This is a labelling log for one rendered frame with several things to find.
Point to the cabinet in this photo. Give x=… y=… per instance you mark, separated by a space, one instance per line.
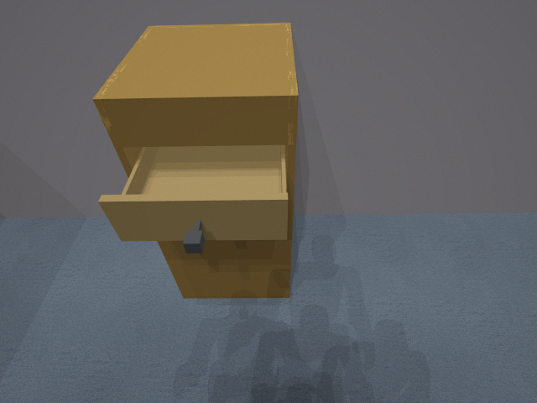
x=211 y=85

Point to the drawer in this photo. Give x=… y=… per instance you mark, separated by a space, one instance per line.
x=238 y=193

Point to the handle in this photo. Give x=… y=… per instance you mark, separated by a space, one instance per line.
x=194 y=240

